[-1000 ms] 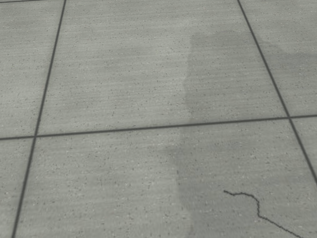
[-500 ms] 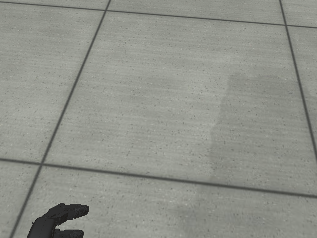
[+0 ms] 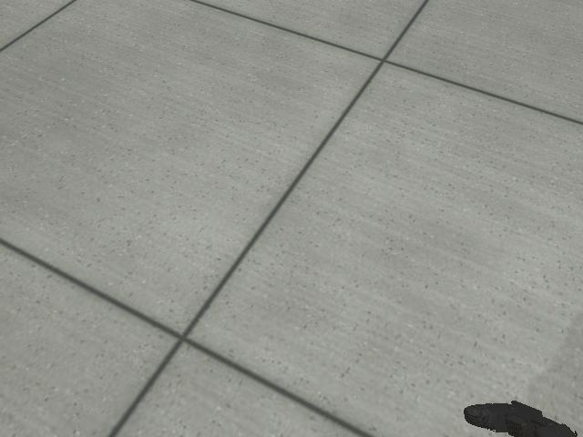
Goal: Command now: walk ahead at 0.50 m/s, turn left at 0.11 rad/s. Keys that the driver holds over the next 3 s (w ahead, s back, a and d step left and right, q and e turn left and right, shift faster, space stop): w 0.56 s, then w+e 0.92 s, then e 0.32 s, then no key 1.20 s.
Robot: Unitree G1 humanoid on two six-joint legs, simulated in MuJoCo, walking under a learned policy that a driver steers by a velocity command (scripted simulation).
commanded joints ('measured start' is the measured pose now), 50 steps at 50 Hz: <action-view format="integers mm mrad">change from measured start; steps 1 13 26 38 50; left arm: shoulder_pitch -16 -237 -427 -167 -23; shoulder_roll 139 75 96 133 169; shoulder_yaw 20 30 26 57 75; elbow -65 -133 -201 -43 -35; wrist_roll -10 24 15 -13 5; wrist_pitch -2 48 21 -10 9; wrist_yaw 8 -27 -10 1 17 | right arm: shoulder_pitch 408 368 478 308 -71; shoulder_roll -197 -119 -168 -68 -95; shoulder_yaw -70 -63 -67 -55 -45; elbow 70 165 274 162 -4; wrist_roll -30 42 21 1 28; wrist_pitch -28 -53 -42 -6 -19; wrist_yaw -34 -44 -65 -30 -30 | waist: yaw -234 -73 -79 -122 -19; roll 15 47 56 -63 -94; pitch -233 33 32 3 19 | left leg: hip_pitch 580 348 566 -67 -80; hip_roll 142 185 217 85 31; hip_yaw -183 -190 -99 -67 -82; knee -93 -431 -210 494 50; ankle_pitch -112 196 695 -74 86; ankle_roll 96 122 66 -91 -134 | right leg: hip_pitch -271 -702 -500 -253 -106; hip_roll -161 -122 0 -171 -159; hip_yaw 35 119 39 365 434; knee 506 654 234 -163 -43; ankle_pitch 581 238 212 369 509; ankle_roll -100 -10 -106 -258 -211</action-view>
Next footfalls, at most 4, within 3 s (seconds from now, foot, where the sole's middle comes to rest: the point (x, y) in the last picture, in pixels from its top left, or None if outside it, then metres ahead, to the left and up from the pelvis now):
0.02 left None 0.15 0.09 -0.77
0.56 right None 0.45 -0.10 -0.77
1.08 left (303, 321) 0.74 0.06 -0.77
1.62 right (422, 279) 0.89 -0.24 -0.77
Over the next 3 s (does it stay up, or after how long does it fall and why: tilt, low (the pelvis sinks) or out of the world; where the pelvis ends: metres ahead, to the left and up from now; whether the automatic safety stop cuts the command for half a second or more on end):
stays up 0.93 -0.14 0.02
